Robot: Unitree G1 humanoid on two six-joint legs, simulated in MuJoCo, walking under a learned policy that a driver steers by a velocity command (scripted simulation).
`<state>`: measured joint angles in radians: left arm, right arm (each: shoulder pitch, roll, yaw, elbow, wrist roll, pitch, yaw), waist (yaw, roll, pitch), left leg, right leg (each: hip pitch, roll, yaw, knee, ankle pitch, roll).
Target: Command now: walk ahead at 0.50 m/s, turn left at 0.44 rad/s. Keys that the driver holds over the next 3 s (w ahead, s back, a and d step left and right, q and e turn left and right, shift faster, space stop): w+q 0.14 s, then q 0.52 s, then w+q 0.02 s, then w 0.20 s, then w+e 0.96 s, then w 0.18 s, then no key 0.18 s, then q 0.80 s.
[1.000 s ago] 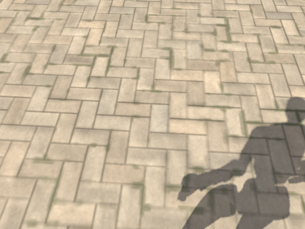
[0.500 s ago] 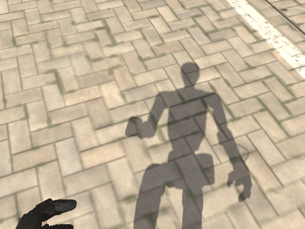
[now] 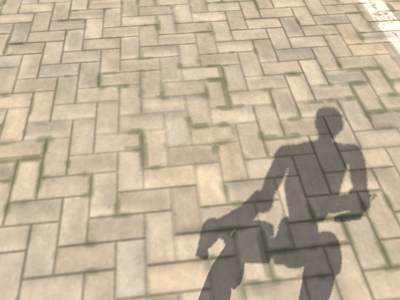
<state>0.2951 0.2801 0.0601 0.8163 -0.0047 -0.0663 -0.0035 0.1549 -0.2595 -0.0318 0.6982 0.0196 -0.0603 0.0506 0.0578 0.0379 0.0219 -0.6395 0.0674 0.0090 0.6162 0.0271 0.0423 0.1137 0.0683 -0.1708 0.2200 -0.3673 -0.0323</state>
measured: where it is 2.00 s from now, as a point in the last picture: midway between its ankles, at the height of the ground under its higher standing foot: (166, 195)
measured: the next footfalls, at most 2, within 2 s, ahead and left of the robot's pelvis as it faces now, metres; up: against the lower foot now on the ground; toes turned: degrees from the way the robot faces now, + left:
left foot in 0.06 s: +0.22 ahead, +0.10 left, +0.00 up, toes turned +4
right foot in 0.50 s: +0.46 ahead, -0.04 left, +0.00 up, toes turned +24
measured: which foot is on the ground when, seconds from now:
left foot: up 0.00-0.04, down 0.06-0.52, up 0.54-0.88, down 0.90-1.00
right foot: down 0.00-0.08, up 0.10-0.48, down 0.50-0.90, up 0.92-1.00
